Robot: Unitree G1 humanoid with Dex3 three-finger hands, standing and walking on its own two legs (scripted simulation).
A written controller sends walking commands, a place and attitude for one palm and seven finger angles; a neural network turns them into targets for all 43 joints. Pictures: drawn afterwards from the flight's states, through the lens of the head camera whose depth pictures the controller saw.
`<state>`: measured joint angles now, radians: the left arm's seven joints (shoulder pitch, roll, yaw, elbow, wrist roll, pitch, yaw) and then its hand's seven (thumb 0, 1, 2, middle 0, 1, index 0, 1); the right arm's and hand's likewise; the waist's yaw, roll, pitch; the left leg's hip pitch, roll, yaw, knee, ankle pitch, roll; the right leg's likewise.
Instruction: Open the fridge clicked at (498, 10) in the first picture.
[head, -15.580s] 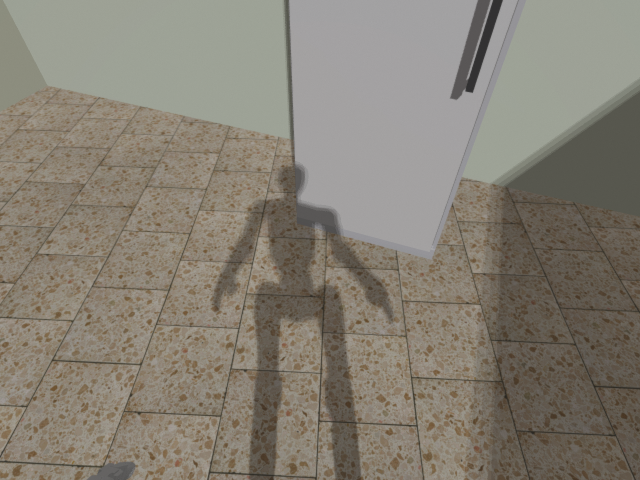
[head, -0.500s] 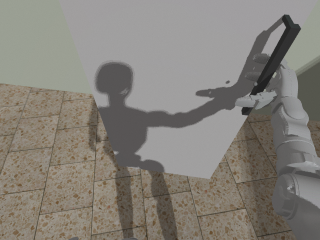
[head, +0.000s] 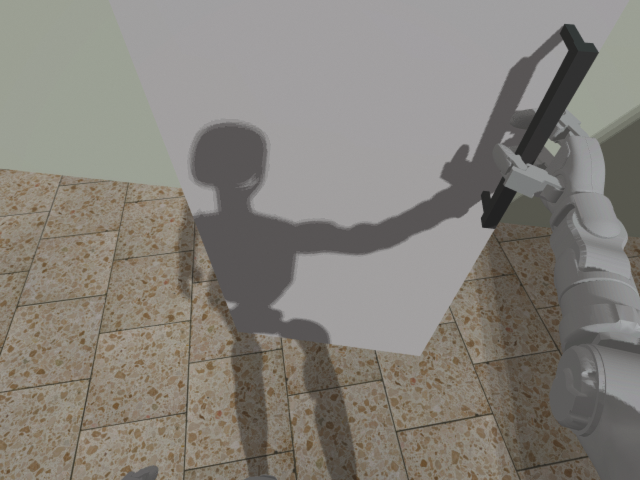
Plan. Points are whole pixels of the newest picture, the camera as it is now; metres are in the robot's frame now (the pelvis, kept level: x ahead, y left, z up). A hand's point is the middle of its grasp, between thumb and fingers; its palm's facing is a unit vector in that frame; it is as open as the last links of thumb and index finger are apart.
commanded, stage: grip the handle and tug to test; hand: right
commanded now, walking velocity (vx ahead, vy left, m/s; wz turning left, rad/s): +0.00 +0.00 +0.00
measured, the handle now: (522, 143) +0.52 -0.18 +0.16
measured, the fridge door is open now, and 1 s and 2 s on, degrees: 0 3 32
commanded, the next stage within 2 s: pull the door a little, standing still in 0.82 s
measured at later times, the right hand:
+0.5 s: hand (505, 163) +0.48 -0.15 +0.15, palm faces -0.01 +1.00 +0.00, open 5.0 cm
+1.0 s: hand (507, 181) +0.45 -0.15 +0.16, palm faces -0.01 +1.00 +0.00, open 5.1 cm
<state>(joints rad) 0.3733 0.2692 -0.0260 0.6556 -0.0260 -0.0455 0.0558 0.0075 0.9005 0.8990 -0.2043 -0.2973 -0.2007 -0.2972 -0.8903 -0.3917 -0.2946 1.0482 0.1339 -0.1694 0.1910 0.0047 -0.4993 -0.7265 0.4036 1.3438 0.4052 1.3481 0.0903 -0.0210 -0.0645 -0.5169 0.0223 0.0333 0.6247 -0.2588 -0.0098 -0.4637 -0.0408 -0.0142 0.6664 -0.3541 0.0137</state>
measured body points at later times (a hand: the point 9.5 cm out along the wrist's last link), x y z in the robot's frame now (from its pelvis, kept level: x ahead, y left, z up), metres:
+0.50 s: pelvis +0.00 +0.00 +0.00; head +0.05 +0.00 +0.45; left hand +0.04 +0.26 -0.12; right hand +0.48 -0.21 +0.16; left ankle +0.03 +0.13 -0.72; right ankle -0.02 -0.13 -0.72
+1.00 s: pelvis +0.02 +0.00 +0.01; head +0.04 +0.01 +0.46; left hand +0.13 +0.26 -0.10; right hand +0.44 -0.20 +0.16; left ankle +0.03 +0.13 -0.72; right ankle -0.02 -0.13 -0.72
